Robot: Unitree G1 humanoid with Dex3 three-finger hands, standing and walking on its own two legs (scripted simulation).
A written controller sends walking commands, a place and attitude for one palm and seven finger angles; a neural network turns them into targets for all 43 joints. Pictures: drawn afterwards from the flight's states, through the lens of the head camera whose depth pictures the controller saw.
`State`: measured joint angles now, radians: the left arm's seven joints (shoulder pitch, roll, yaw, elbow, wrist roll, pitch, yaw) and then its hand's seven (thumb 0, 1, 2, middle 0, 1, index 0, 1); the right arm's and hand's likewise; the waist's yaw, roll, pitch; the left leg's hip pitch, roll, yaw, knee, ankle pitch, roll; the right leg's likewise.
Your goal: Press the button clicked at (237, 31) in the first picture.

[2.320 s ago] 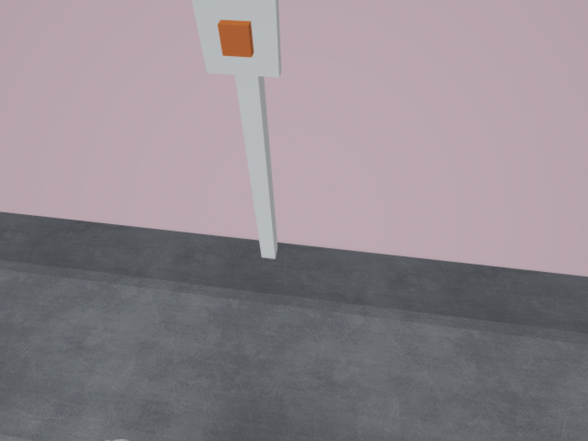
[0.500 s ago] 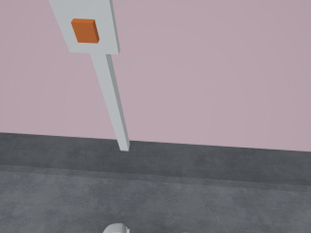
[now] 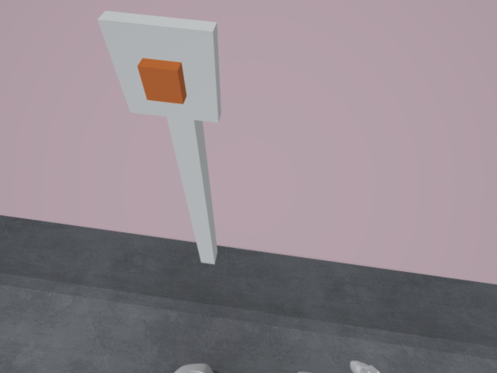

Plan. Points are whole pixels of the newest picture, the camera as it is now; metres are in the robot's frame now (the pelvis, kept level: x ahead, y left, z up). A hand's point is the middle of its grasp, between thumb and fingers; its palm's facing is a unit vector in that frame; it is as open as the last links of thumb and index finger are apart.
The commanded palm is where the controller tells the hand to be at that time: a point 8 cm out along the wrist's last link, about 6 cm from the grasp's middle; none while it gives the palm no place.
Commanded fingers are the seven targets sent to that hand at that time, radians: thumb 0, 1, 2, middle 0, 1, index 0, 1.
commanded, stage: come to a stop and stand still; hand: left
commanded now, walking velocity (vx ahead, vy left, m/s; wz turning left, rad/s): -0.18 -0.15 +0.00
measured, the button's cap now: (164, 80) +0.53 +0.21 +0.15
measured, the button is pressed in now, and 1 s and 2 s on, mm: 0 0 0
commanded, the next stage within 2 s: look again from close up in 0.74 s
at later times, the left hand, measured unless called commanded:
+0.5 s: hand out of the picture +0.06 +0.10 -0.17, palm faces +0.01 -0.98 -0.19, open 7.4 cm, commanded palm none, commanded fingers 0.00 0.90 0.90 -0.20 -0.30 -0.20 -0.30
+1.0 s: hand out of the picture -0.03 +0.10 -0.17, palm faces +0.01 -0.98 -0.20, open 7.4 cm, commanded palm none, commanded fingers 0.00 0.90 0.90 -0.20 -0.30 -0.20 -0.30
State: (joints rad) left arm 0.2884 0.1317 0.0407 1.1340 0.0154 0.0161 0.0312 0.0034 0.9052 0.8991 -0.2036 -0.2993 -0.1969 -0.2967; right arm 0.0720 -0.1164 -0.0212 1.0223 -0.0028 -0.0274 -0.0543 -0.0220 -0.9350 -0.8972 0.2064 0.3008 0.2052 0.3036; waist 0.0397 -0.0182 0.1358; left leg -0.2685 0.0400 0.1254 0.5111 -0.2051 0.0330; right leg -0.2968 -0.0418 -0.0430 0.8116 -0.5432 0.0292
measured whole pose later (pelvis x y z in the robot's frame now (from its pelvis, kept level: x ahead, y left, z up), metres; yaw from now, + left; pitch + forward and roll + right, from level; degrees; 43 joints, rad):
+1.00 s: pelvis -0.03 -0.07 +0.00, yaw -1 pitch -1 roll -1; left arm 0.30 0.13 0.01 1.12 0.02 -0.02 0.04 0.00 0.90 0.90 -0.20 -0.30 -0.20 -0.30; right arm 0.31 -0.17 -0.02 1.07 -0.02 -0.01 -0.02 0.01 -0.91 -0.90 0.20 0.30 0.20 0.30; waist -0.02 0.04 0.02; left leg -0.20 0.04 0.04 0.53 -0.31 -0.01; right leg -0.26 0.02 -0.07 0.48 -0.21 -0.04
